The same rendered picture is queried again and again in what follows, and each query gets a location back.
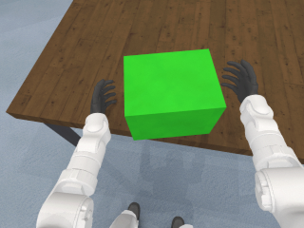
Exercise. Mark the table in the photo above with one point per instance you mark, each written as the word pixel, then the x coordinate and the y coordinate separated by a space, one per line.
pixel 93 37

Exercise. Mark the left robot foot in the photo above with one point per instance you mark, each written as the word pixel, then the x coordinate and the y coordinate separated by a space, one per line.
pixel 135 208

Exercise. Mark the carton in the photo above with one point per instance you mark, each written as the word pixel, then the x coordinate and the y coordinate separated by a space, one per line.
pixel 171 94

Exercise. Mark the left robot hand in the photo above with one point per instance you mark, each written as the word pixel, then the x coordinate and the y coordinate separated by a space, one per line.
pixel 98 103

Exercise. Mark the right robot forearm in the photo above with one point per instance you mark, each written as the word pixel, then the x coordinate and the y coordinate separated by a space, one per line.
pixel 264 138

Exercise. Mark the right robot upper arm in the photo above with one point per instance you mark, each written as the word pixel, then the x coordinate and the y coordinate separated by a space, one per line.
pixel 280 190

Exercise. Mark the right robot hand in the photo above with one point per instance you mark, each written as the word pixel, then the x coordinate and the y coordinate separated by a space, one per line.
pixel 246 81

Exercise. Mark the left robot upper arm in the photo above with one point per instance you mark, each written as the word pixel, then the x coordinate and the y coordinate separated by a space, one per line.
pixel 67 210

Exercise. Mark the left robot thigh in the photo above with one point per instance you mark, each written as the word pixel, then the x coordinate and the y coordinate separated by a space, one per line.
pixel 125 221

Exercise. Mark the left robot forearm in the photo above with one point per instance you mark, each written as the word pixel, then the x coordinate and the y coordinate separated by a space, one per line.
pixel 80 176

